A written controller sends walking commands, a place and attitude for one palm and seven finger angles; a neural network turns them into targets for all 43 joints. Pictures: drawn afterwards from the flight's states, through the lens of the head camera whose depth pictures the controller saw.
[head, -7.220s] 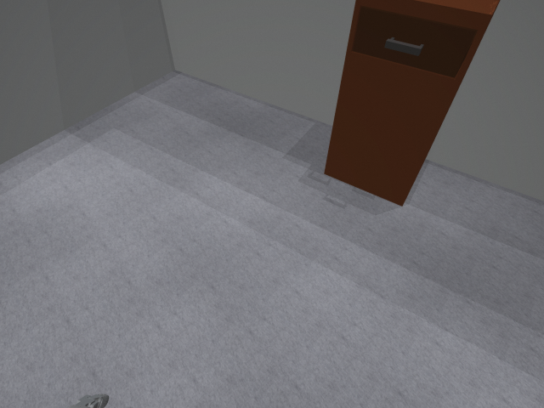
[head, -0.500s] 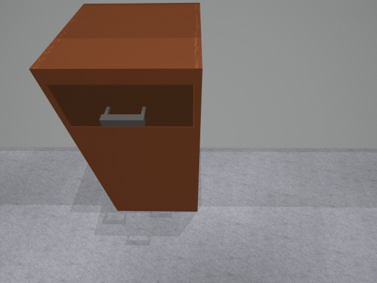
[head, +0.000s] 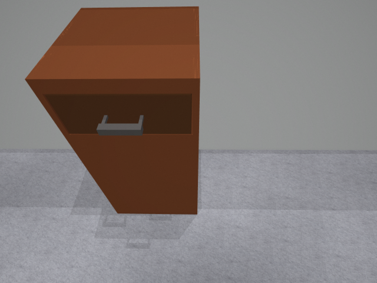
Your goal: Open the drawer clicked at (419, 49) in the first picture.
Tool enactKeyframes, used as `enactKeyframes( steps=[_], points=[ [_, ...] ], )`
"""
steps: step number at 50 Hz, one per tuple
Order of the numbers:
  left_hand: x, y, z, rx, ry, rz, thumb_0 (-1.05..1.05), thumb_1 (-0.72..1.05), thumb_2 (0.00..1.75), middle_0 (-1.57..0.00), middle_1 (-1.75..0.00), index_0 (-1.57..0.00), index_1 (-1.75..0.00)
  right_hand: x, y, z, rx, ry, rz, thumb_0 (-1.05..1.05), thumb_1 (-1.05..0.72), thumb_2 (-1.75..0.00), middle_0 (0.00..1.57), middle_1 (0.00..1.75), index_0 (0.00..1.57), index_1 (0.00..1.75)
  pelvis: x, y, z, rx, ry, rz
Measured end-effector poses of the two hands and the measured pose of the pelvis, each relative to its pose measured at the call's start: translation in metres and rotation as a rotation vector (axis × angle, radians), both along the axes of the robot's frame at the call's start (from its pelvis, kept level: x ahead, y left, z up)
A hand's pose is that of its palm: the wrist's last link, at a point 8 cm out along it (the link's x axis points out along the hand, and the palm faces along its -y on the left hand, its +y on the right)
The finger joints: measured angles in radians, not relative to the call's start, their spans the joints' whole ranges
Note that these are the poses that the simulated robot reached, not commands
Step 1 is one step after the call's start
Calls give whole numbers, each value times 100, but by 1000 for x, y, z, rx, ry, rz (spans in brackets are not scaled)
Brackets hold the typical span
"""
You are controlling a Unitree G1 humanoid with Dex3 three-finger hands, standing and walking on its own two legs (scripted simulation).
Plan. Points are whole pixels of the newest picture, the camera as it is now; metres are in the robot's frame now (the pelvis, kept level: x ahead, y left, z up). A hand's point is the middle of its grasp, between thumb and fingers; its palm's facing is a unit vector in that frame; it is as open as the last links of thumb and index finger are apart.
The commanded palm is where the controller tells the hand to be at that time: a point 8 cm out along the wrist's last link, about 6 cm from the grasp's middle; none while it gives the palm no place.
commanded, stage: come to a stop and stand still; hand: left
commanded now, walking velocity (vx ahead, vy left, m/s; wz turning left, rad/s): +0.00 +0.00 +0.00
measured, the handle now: (122, 123) +0.52 +0.23 +0.00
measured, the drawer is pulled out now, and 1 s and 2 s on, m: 0.00 0.00 0.00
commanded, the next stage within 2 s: look again from close up in 0.44 s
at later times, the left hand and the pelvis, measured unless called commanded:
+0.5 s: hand out of the picture -0.03 +0.14 -0.17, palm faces +0.06 -0.98 -0.16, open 7.3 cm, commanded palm none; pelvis -0.01 -0.02 +0.01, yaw +1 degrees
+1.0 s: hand out of the picture -0.01 +0.21 -0.17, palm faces +0.03 -0.98 -0.20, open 7.4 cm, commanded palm none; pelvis -0.02 +0.03 +0.00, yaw +0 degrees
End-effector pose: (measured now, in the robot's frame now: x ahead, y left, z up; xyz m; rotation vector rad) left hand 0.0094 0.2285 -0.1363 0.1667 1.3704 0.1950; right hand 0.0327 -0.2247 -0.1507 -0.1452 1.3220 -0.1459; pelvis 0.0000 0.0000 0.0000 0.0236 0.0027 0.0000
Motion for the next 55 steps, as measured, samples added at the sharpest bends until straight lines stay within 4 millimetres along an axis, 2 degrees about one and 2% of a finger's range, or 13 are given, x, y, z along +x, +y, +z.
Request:
enactKeyframes(
  steps=[9,22,27,30,37,46,55],
  points=[
    [0,-11,4,2,-42,-8,1,93,90,-20,-30,-20,-30,-20,-11,1,15,34,17,0,-93,-90,19,30,19,30,-8,-14,3,-4,-16,10],
    [-40,-34,-1,-53,34,23,1,92,90,-20,-30,-20,-30,-63,-5,3,43,134,11,0,-91,-90,19,30,19,30,-13,-21,5,-13,-20,19],
    [-52,-44,-4,-83,63,37,0,91,90,-20,-30,-20,-30,-70,0,5,47,154,6,0,-91,-90,19,30,19,30,-13,-20,5,-15,-18,20],
    [-57,-45,-5,-79,63,27,0,91,90,-20,-30,-20,-30,-67,3,3,48,137,-7,0,-91,-90,19,30,19,30,-16,-14,3,-30,-4,9],
    [-51,-21,-13,-77,41,12,1,90,90,-20,-30,-20,-30,-52,14,2,11,40,-4,1,-92,-90,19,30,19,30,-19,7,-3,-39,-14,12],
    [-32,19,-8,-38,-29,-5,1,91,90,-20,-30,-20,-30,-54,32,5,5,24,18,1,-93,-90,19,30,19,30,-23,27,0,-28,-26,3],
    [-34,31,-6,-39,-10,-17,0,91,90,-20,-30,-20,-30,-64,46,7,17,49,17,1,-91,-90,19,30,19,30,-25,37,2,-23,-22,-2]
  ],
)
